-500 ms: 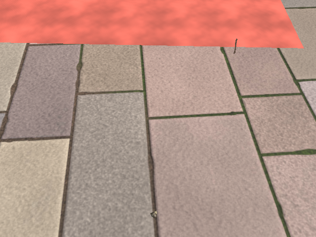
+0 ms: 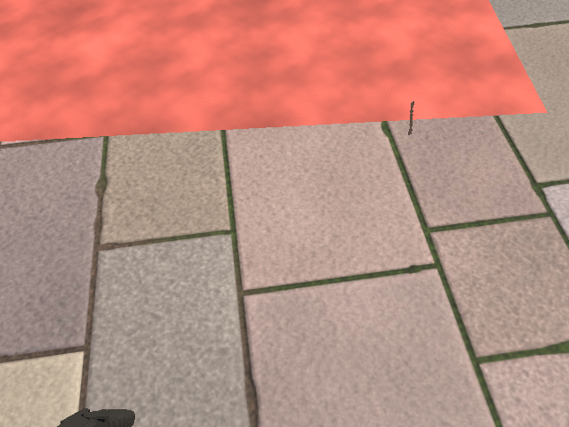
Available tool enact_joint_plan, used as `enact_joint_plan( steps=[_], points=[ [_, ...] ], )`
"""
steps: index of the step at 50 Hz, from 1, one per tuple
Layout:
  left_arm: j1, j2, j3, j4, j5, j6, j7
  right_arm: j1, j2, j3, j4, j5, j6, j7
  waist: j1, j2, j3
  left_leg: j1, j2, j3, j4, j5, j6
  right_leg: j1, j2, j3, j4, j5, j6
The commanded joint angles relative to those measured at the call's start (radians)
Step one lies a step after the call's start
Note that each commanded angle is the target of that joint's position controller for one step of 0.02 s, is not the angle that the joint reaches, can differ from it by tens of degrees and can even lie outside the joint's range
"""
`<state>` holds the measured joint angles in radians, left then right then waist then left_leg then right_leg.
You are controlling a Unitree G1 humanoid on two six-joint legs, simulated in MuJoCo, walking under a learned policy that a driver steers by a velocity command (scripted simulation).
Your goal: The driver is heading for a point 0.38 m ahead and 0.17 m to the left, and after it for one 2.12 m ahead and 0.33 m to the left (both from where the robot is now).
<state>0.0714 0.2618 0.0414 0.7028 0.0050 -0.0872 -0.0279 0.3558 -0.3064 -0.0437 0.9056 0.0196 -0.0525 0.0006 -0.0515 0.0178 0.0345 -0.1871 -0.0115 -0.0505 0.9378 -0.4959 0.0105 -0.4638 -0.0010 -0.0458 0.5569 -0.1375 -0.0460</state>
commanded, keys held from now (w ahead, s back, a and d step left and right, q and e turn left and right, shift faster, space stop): q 0.92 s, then w+q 0.08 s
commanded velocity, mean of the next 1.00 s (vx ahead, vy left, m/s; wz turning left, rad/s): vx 0.10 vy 0.00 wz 0.50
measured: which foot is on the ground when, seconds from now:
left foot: up 0.00-0.40, down 0.42-0.84, up 0.86-1.00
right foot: down 0.00-0.42, up 0.44-0.82, down 0.84-1.00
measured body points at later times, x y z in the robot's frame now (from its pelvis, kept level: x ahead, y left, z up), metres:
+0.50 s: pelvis +0.14 +0.03 +0.00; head +0.19 +0.06 +0.45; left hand +0.21 +0.34 -0.12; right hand +0.37 -0.21 -0.08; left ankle +0.19 +0.13 -0.73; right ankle +0.09 -0.11 -0.66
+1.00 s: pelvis +0.18 -0.01 +0.02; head +0.22 -0.01 +0.47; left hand +0.12 +0.30 -0.08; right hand +0.47 -0.18 -0.09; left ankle +0.11 +0.11 -0.65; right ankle +0.24 -0.11 -0.73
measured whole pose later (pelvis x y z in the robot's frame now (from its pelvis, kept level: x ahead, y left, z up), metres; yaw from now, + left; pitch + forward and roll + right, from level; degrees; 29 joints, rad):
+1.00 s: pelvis +0.18 -0.01 +0.02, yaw +33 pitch +2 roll +0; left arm 0.17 0.28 0.07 0.81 0.01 0.00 0.03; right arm 0.19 -0.36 -0.11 0.66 0.01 0.06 -0.02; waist 0.01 0.05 0.02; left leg -0.55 -0.07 -0.10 1.09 -0.37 -0.04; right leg -0.24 -0.01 -0.01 0.44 -0.23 -0.01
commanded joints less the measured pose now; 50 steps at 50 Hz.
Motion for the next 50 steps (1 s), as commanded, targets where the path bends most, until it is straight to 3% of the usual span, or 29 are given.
enact_joint_plan(
  steps=[1,2,3,6,8,12,16,19,20,21,22,23,24,25,26,27,28,30,32,38,41,42,43,44,45,46,47,48,50],
  points=[
    [0.22,0.144,0.044,0.003,0.01,-0.001,0.015,-0.043,-0.132,-0.026,-0.092,0.018,-0.035,-0.003,0.124,-0.099,-0.199,-0.491,0.058,-0.063,0.338,0.003,-0.007,0.588,-0.346,0.373,-0.186,0.46,-0.206],
    [0.164,0.112,0.036,0.007,0.007,-0.003,0.011,-0.058,-0.121,-0.031,-0.09,0.006,-0.023,-0.009,0.092,-0.071,-0.139,-0.463,0.082,-0.052,0.275,0.037,-0.02,0.481,-0.306,0.277,-0.207,0.542,-0.185],
    [0.134,0.098,0.033,0.012,0.012,-0.01,0.01,-0.037,-0.108,-0.036,-0.085,0.004,-0.005,-0.012,0.058,-0.102,-0.125,-0.39,0.107,-0.053,0.234,0.072,-0.026,0.396,-0.284,0.213,-0.235,0.57,-0.165],
    [0.066,0.123,0.042,0.028,0.018,-0.018,0.018,-0.013,-0.059,-0.034,-0.096,0.001,0.044,-0.02,0.008,-0.117,-0.087,-0.325,0.098,-0.017,0.156,0.148,-0.058,0.261,-0.273,0.096,-0.305,0.62,-0.183],
    [0.052,0.142,0.049,0.041,0.015,-0.01,0.035,-0.05,-0.043,-0.032,-0.128,-0.007,0.056,-0.02,0.009,-0.118,-0.08,-0.339,0.107,-0.005,0.051,0.238,-0.066,0.259,-0.268,0.03,-0.324,0.605,-0.183],
    [0.049,0.159,0.053,0.061,0.008,0.02,0.06,-0.139,-0.037,-0.033,-0.176,-0.009,0.058,0.003,0.044,-0.105,-0.092,-0.292,0.103,0.037,-0.138,0.412,-0.053,0.302,-0.253,-0.066,-0.326,0.517,-0.162],
    [0.068,0.185,0.064,0.086,-0.011,0.052,0.062,-0.208,-0.057,-0.046,-0.232,-0.013,0.069,0.027,0.067,-0.096,-0.073,-0.305,0.091,0.065,-0.239,0.344,-0.022,0.391,-0.293,-0.071,-0.255,0.454,-0.147],
    [0.047,0.196,0.071,0.089,-0.033,0.072,0.064,-0.19,-0.068,-0.058,-0.255,-0.011,0.076,0.038,0.041,-0.1,-0.068,-0.256,0.059,0.103,-0.349,0.296,0.023,0.417,-0.303,-0.075,-0.124,0.466,-0.104],
    [0.054,0.186,0.07,0.094,-0.036,0.076,0.066,-0.141,-0.085,-0.069,-0.247,-0.013,0.073,0.034,0.015,-0.076,-0.091,-0.158,0.025,0.118,-0.44,0.385,0.05,0.394,-0.264,-0.106,-0.017,0.486,-0.064],
    [0.111,0.166,0.066,0.103,-0.019,0.074,0.063,-0.069,-0.166,-0.098,-0.239,-0.016,0.069,0.017,-0.001,0.042,-0.148,0.014,0.063,0.015,-0.504,0.747,0.1,0.307,-0.182,-0.144,0.174,0.363,0.009],
    [0.115,0.115,0.048,0.064,0.027,0.065,0.054,-0.041,-0.286,-0.123,-0.256,-0.031,0.071,-0.007,0.028,0.296,-0.192,0.252,0.306,-0.336,-0.47,1.233,0.269,-0.031,-0.027,-0.173,0.503,-0.272,0.104],
    [0.09,0.112,0.04,0.051,0.024,0.06,0.044,-0.033,-0.244,-0.104,-0.273,-0.043,0.061,-0.001,-0.002,0.246,-0.349,0.322,0.414,-0.525,-0.516,1.132,0.418,-0.139,0.052,0.047,0.707,-0.585,0.117],
    [0.044,0.149,0.05,0.049,-0.006,0.062,0.038,-0.072,-0.201,-0.093,-0.283,-0.032,0.049,0.008,-0.015,0.134,-0.314,0.28,0.368,-0.441,-0.536,1.029,0.384,-0.174,0.011,0.121,0.75,-0.546,0.102],
    [0.022,0.142,0.05,0.047,-0.017,0.067,0.043,-0.126,-0.172,-0.087,-0.286,-0.017,0.042,0.005,0.011,0.079,-0.241,0.213,0.308,-0.355,-0.539,0.903,0.317,-0.197,-0.015,0.127,0.71,-0.468,0.09],
    [0.012,0.142,0.053,0.053,-0.006,0.072,0.054,-0.165,-0.151,-0.082,-0.29,-0.006,0.044,0.0,0.027,0.023,-0.19,0.147,0.271,-0.318,-0.558,0.794,0.271,-0.198,-0.032,0.125,0.637,-0.403,0.09],
    [0.008,0.155,0.058,0.052,0.001,0.08,0.063,-0.197,-0.14,-0.077,-0.296,-0.002,0.05,-0.01,0.048,0.038,-0.169,0.08,0.244,-0.292,-0.579,0.723,0.247,-0.151,-0.039,0.126,0.569,-0.356,0.092],
    [0.014,0.145,0.056,0.053,0.0,0.085,0.064,-0.206,-0.147,-0.078,-0.302,-0.012,0.057,-0.015,0.06,0.07,-0.161,0.033,0.221,-0.284,-0.592,0.702,0.24,-0.105,-0.022,0.115,0.524,-0.324,0.097],
    [0.034,0.123,0.051,0.06,-0.006,0.086,0.066,-0.201,-0.159,-0.084,-0.309,-0.019,0.062,-0.024,0.064,0.094,-0.176,0.02,0.203,-0.277,-0.597,0.691,0.239,-0.059,0.001,0.112,0.418,-0.296,0.112],
    [0.028,0.112,0.046,0.062,-0.007,0.087,0.066,-0.197,-0.173,-0.091,-0.311,-0.014,0.066,-0.033,0.055,0.095,-0.187,0.005,0.192,-0.285,-0.597,0.625,0.231,-0.019,0.013,0.12,0.324,-0.258,0.122],
    [0.02,0.128,0.049,0.057,-0.013,0.079,0.048,-0.218,-0.17,-0.091,-0.322,-0.014,0.085,-0.033,0.038,0.151,-0.153,-0.06,0.162,-0.389,-0.612,0.36,0.198,0.083,0.037,0.131,0.131,-0.213,0.11],
    [0.094,0.133,0.058,0.078,-0.014,0.063,0.035,-0.244,-0.162,-0.087,-0.33,-0.001,0.097,-0.038,0.08,0.153,-0.143,-0.09,0.123,-0.411,-0.559,0.347,0.151,0.215,0.039,0.106,-0.112,-0.096,0.073],
    [0.128,0.17,0.07,0.087,-0.005,0.062,0.036,-0.223,-0.139,-0.079,-0.33,0.001,0.1,-0.04,0.083,0.109,-0.147,-0.155,0.079,-0.376,-0.499,0.269,0.106,0.311,-0.038,0.152,-0.193,-0.047,0.041],
    [0.14,0.24,0.083,0.08,0.013,0.069,0.044,-0.174,-0.079,-0.064,-0.327,-0.008,0.1,-0.038,0.048,-0.106,-0.157,-0.29,-0.036,-0.23,-0.264,0.023,0.046,0.407,-0.265,0.355,-0.253,-0.009,-0.04],
    [0.099,0.282,0.09,0.072,0.048,0.072,0.041,-0.193,-0.121,-0.081,-0.365,-0.001,0.088,-0.035,0.033,-0.332,-0.088,-0.438,-0.128,-0.096,-0.059,-0.127,0.001,0.299,-0.405,0.578,-0.312,0.079,-0.194],
    [0.028,0.219,0.074,0.032,0.048,0.066,0.046,-0.172,-0.198,-0.103,-0.336,-0.012,0.083,-0.034,0.025,-0.223,-0.071,-0.423,-0.062,-0.133,0.111,-0.072,-0.023,0.271,-0.393,0.52,-0.302,0.095,-0.213],
    [-0.024,0.17,0.062,0.02,0.031,0.065,0.053,-0.147,-0.21,-0.114,-0.31,-0.007,0.088,-0.031,0.005,-0.167,-0.061,-0.417,-0.06,-0.12,0.176,-0.006,-0.035,0.26,-0.329,0.407,-0.279,0.104,-0.167],
    [-0.026,0.152,0.056,0.014,0.013,0.066,0.059,-0.121,-0.18,-0.108,-0.285,-0.009,0.1,-0.034,0.007,-0.141,-0.069,-0.436,-0.044,-0.096,0.221,0.063,-0.052,0.294,-0.272,0.333,-0.283,-0.021,-0.126],
    [-0.01,0.147,0.053,0.021,-0.005,0.067,0.066,-0.126,-0.153,-0.1,-0.29,-0.013,0.106,-0.031,0.025,-0.156,-0.051,-0.488,-0.028,-0.081,0.253,0.118,-0.066,0.325,-0.262,0.313,-0.302,-0.117,-0.119],
    [0.058,0.157,0.052,0.032,-0.008,0.069,0.078,-0.182,-0.12,-0.084,-0.318,-0.001,0.099,-0.017,0.07,-0.181,-0.03,-0.54,0.002,-0.022,0.218,0.17,-0.078,0.371,-0.245,0.273,-0.351,-0.259,-0.116]
  ],
)
Velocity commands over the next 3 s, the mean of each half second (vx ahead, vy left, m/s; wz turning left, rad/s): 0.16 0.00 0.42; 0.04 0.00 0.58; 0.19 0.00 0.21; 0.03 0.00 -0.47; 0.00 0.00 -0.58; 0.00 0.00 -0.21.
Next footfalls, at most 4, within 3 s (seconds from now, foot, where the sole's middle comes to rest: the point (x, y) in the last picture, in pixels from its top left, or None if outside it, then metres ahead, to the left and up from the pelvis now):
0.42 left None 0.23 0.14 -0.76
0.84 right None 0.28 -0.09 -0.76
1.30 left None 0.17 0.20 -0.76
1.76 right None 0.37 0.05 -0.76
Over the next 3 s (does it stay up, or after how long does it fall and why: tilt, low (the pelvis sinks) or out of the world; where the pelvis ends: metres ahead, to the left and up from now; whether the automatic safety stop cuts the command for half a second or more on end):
stays up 0.28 0.10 0.01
